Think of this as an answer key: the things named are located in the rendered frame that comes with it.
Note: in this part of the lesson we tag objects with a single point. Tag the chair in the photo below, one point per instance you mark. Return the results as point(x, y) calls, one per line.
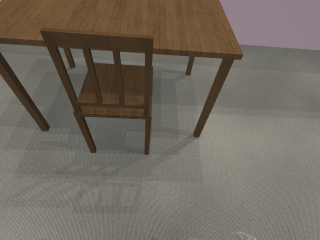
point(109, 90)

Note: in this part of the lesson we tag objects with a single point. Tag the table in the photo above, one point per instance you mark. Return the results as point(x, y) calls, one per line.
point(192, 28)

